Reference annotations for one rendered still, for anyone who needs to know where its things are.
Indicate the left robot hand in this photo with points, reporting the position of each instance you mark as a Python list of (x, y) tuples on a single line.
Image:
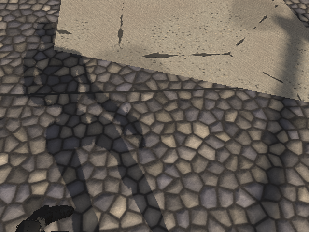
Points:
[(44, 216)]

